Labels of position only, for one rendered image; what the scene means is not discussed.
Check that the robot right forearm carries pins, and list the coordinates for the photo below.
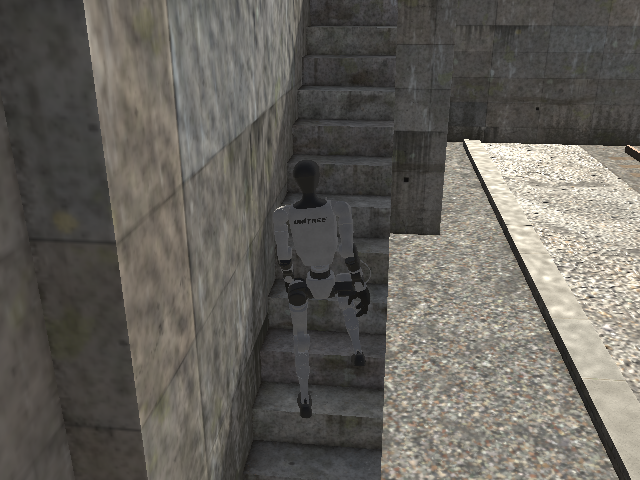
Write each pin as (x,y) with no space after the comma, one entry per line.
(355,271)

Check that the robot left hand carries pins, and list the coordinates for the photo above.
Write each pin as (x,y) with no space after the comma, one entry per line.
(287,284)

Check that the right robot upper arm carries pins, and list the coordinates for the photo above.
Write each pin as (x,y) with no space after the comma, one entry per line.
(344,211)

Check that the robot left forearm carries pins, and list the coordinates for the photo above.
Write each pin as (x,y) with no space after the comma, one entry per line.
(287,269)

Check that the robot torso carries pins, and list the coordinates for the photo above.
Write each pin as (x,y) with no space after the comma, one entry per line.
(314,232)

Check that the humanoid robot head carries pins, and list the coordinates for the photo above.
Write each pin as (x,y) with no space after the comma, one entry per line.
(306,174)

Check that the robot right hand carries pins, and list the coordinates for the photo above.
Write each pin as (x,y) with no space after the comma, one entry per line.
(365,301)

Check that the left robot upper arm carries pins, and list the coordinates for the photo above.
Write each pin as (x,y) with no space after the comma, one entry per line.
(280,217)

